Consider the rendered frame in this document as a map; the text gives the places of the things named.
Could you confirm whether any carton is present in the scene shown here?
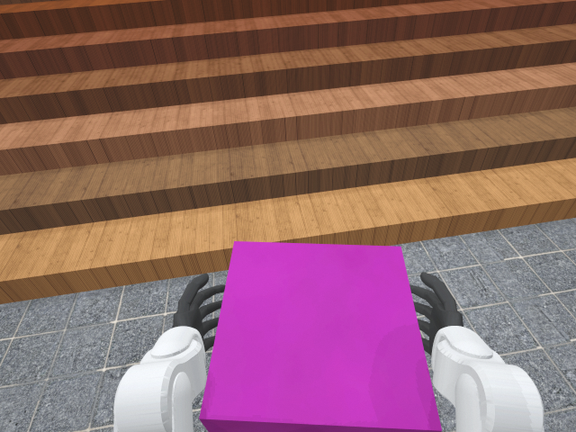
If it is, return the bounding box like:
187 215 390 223
199 241 442 432

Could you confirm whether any right robot forearm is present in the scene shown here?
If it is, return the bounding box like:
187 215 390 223
431 326 545 432

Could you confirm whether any robot left hand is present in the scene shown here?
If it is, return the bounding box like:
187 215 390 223
172 274 226 352

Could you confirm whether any left robot forearm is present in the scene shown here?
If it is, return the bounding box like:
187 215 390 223
113 326 207 432

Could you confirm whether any robot right hand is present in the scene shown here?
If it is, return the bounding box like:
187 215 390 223
409 272 464 356

